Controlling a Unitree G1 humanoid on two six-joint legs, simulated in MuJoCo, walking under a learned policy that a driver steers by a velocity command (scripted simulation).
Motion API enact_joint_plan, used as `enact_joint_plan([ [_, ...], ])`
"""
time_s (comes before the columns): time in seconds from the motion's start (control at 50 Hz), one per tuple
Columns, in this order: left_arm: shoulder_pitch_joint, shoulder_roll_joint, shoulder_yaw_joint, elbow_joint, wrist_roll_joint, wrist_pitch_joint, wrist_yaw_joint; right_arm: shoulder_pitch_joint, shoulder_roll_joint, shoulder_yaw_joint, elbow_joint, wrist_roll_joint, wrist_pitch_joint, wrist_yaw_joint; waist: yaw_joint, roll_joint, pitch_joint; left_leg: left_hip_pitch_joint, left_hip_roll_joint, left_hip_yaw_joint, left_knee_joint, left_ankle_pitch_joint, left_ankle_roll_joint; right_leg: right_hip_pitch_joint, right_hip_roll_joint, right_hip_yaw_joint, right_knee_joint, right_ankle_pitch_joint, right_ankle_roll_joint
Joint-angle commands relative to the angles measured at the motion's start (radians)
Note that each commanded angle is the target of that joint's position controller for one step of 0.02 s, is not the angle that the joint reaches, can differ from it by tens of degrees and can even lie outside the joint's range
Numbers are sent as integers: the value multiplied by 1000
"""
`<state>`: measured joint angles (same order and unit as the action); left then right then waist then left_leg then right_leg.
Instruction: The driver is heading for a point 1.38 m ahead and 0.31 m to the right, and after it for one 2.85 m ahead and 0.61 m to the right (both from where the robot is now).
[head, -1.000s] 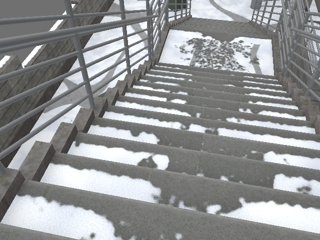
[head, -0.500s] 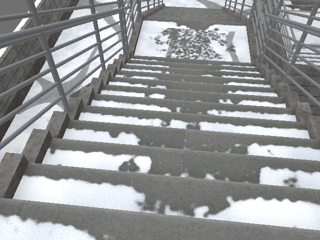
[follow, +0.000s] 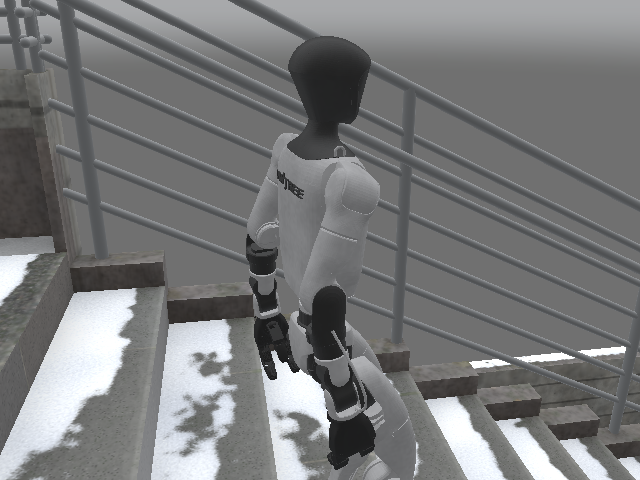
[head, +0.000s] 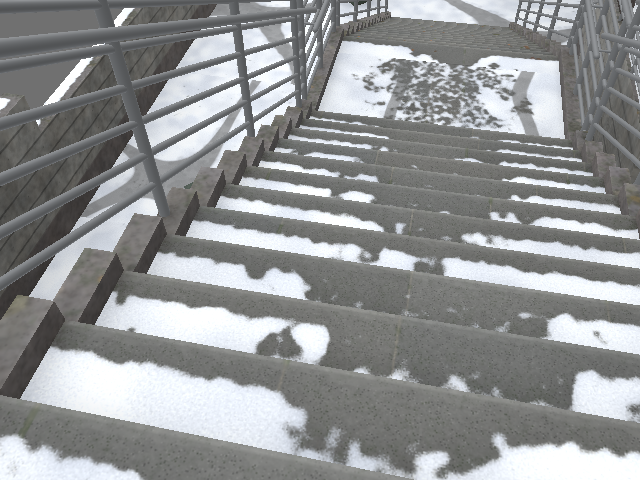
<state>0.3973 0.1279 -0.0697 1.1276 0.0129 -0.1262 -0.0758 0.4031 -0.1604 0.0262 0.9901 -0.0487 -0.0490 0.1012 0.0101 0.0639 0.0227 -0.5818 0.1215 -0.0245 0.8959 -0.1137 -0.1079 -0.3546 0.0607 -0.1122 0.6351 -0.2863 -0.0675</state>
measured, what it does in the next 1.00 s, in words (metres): walks ahead: left foot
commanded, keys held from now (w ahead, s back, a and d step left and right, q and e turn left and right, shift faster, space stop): no key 0.74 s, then w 0.26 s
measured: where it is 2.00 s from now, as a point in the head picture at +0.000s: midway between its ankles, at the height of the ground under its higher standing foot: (324, 463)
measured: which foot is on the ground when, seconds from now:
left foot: up 0.00-0.00, down 0.02-1.00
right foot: down 0.00-1.00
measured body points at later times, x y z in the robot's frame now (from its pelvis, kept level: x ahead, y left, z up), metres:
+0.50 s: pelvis +0.06 +0.03 +0.02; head +0.08 +0.03 +0.47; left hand +0.09 +0.26 -0.14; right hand +0.12 -0.21 -0.13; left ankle +0.08 +0.15 -0.72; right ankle +0.03 -0.08 -0.72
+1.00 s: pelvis +0.12 +0.05 +0.01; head +0.12 +0.06 +0.46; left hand +0.01 +0.28 -0.15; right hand +0.15 -0.20 -0.14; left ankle +0.12 +0.14 -0.72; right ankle +0.03 -0.08 -0.72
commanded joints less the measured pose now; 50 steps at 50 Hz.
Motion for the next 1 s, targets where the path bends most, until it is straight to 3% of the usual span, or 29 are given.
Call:
enact_joint_plan([
  [0.02, -80, 177, 24, -70, -55, 0, -50, 147, -53, -13, -2, 9, -21, -11, -111, -41, 24, 370, -15, 17, -321, 41, 25, -171, -231, 304, -288, -264, -32],
  [0.04, 33, 181, 48, -57, -47, 13, -48, 93, -65, -5, -10, 21, -28, -18, -27, 20, 16, 382, -12, 42, -373, -4, 60, -110, -190, 269, -281, -297, -25],
  [0.06, 118, 187, 67, -53, -29, 23, -29, 35, -102, -13, -15, 23, -31, -15, 35, 27, 36, 370, -32, 56, -366, -132, 108, -96, -138, 210, -276, -275, -23],
  [0.08, 67, 190, 72, -85, -7, 34, -19, 24, -103, -23, 5, 36, -30, -10, 26, 22, 99, 186, -42, 11, -443, -364, 116, -24, -76, 104, -242, -286, -2],
  [0.1, 21, 138, 67, -97, 12, 41, -12, 13, -105, -25, 6, 49, -36, -9, 11, 17, 126, 141, -31, -16, -497, -352, 118, 10, -66, 79, -200, -246, 1],
  [0.12, 35, 121, 70, -88, 8, 43, -5, -28, -126, -32, 1, 49, -41, -3, 27, 11, 121, 132, -32, -7, -491, -330, 123, 39, -54, 63, -204, -163, 0],
  [0.14, 50, 111, 72, -78, -11, 45, -2, -30, -129, -35, 0, 47, -39, 4, 19, -8, 96, 144, -32, 2, -490, -320, 128, 70, -46, 58, -212, -125, 3],
  [0.16, 42, 99, 74, -79, -16, 49, -2, -19, -115, -33, 9, 40, -41, 7, 14, -12, 91, 150, -26, 5, -490, -285, 129, 88, -39, 53, -215, -68, 5],
  [0.22, 5, 121, 92, -91, -16, 48, -5, -32, -100, -36, 21, 40, -35, 4, 3, 3, 22, 215, -35, 39, -451, -109, 127, 143, -43, 53, -227, 57, 13],
  [0.28, -24, 133, 104, -97, -10, 43, -1, -58, -128, -52, 20, 39, -26, 2, -7, -7, -19, 271, -41, 55, -418, 50, 141, 150, -44, 50, -214, 160, 20],
  [0.34, -20, 139, 113, -92, -9, 44, 3, -67, -132, -59, 30, 41, -21, 2, -9, -17, -30, 294, -44, 62, -406, 107, 143, 154, -49, 52, -204, 209, 28],
  [0.44, -27, 136, 121, -87, -6, 48, 2, -114, -148, -75, 35, 37, -15, -4, -10, -28, -35, 318, -59, 77, -399, 140, 140, 146, -55, 51, -189, 248, 34],
  [0.74, -6, 126, 133, -51, -5, 51, -9, -132, -118, -88, 95, 39, -2, -22, -15, -60, 3, 326, -81, 99, -426, 36, 135, 149, -71, 59, -197, 203, 33],
  [0.76, 16, 138, 139, -43, -2, 53, -7, -114, -128, -95, 103, 35, 0, -26, -15, -65, 7, 325, -83, 102, -436, -70, 142, 150, -73, 62, -213, 100, 21],
  [0.8, 57, 200, 171, -40, 37, 54, 11, -106, -182, -126, 99, 5, -2, -52, 1, -100, 88, 240, -93, 90, -422, -478, 188, 106, -120, 140, -271, -335, -68],
  [0.82, 99, 197, 178, -36, 52, 50, 26, -113, -164, -129, 93, -7, -5, -66, 21, -113, 127, 178, -86, 69, -395, -562, 216, 110, -178, 220, -304, -477, -123],
  [0.84, 173, 164, 177, -16, 61, 41, 46, -131, -114, -125, 83, -13, -14, -83, 47, -154, 127, 105, -84, 61, -338, -538, 229, 184, -259, 322, -335, -530, -183],
  [0.86, 234, 144, 174, 6, 61, 35, 64, -177, -54, -111, 60, -17, -22, -95, 77, -206, 131, 25, -93, 84, -249, -433, 219, 277, -356, 439, -393, -529, -244],
  [0.88, 229, 110, 161, 0, 49, 33, 77, -224, -15, -100, 32, -19, -33, -102, 85, -218, 149, -22, -90, 89, -219, -355, 223, 318, -421, 507, -429, -478, -273],
  [0.9, 206, 95, 153, -17, 41, 36, 85, -249, -6, -99, 14, -14, -46, -109, 84, -193, 148, 6, -89, 81, -185, -341, 227, 302, -434, 507, -438, -403, -275],
  [0.92, 169, 99, 150, -33, 37, 38, 88, -238, -8, -100, 8, -7, -56, -107, 62, -181, 143, 83, -100, 97, -189, -362, 231, 254, -413, 457, -424, -356, -260],
  [0.94, 8, 230, 176, -77, 18, 80, 94, -309, -116, -124, -1, 41, -18, -106, 40, -181, 197, 83, -119, 111, -238, -279, 197, 198, -305, 364, -325, -59, -143],
  [0.96, -2, 219, 176, -70, 15, 98, 94, -186, -81, -118, 25, 37, -1, -97, -7, -213, 115, 212, -152, 161, -262, -226, 187, 170, -271, 268, -260, 51, -102],
  [0.98, 15, 180, 168, -55, 16, 110, 93, -47, -58, -116, 77, 34, 8, -94, -47, -216, 72, 383, -178, 185, -295, -191, 177, 74, -239, 214, -186, 5, -70],
  [1.0, 19, 143, 158, -52, 21, 112, 94, 85, -73, -126, 120, 32, 13, -98, -97, -159, 48, 570, -160, 132, -316, -200, 180, -77, -206, 169, -72, -61, -36],
])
